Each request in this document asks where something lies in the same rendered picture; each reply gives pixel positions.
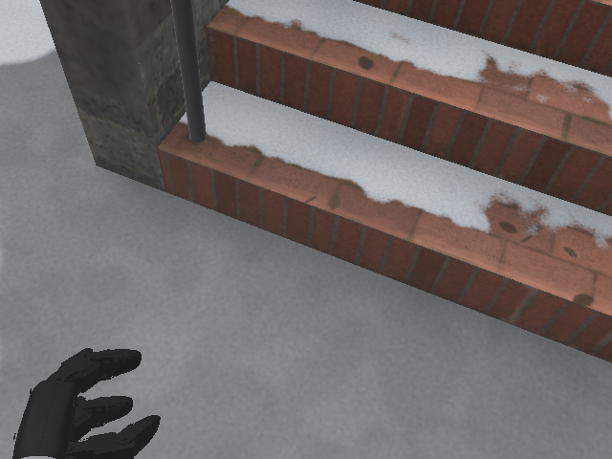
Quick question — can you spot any robot left hand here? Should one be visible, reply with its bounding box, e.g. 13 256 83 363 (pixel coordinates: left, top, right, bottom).
12 348 161 459

